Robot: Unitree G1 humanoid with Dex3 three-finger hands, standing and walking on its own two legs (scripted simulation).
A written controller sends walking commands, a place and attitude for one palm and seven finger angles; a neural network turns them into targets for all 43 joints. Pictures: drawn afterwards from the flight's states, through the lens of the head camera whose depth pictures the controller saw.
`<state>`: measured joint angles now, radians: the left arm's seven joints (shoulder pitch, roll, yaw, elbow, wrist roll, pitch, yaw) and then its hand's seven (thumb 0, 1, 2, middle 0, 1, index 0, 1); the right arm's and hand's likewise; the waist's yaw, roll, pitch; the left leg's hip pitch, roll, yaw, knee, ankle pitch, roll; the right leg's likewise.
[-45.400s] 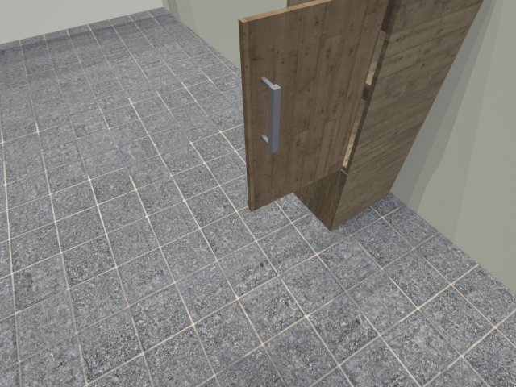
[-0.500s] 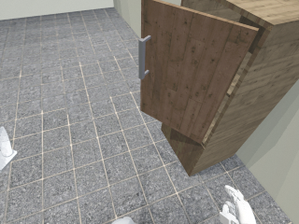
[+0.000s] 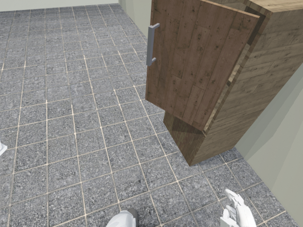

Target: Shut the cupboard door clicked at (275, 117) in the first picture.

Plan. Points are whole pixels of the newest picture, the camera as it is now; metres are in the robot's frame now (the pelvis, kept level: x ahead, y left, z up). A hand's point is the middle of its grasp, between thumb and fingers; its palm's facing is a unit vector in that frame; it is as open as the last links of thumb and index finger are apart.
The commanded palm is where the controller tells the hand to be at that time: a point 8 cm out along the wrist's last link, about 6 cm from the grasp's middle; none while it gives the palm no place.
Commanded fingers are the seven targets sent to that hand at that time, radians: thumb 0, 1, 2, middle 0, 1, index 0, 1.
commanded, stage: step back with the hand held close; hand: left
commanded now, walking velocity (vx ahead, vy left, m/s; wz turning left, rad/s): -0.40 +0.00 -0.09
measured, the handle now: (152, 45) +0.81 +0.05 +0.06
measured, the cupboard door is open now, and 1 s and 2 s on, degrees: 31 31 31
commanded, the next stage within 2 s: stop stepping back and stand still in 0.08 s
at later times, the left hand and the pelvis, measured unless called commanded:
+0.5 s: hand out of the picture +0.09 +0.31 +0.21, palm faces +0.41 -0.84 -0.35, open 7.4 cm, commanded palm +0.05 +0.34 +0.20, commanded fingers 0.00 0.90 0.90 -0.20 -0.30 -0.20 -0.30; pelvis -0.12 +0.06 +0.01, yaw -6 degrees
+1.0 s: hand out of the picture +0.09 +0.35 +0.19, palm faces +0.41 -0.83 -0.37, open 7.4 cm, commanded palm +0.03 +0.38 +0.20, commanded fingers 0.00 0.90 0.90 -0.20 -0.30 -0.20 -0.30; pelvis -0.14 +0.10 +0.01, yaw -6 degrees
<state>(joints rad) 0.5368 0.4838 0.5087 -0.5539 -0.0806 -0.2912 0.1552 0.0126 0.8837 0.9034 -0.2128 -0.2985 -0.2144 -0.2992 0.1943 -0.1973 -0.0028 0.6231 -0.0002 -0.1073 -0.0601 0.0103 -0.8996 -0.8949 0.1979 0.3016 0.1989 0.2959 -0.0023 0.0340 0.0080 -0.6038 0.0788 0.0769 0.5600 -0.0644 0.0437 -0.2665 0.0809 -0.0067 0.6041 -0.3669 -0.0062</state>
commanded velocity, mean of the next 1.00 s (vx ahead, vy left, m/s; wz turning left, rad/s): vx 0.08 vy -0.06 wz -0.01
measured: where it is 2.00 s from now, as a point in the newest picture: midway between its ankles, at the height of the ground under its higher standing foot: outside the picture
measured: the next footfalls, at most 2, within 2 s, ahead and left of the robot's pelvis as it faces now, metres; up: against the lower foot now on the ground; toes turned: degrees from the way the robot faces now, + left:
left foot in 0.12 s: +0.14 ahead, +0.09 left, +0.00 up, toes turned +3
right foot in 0.38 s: -0.14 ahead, -0.01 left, +0.00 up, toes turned -9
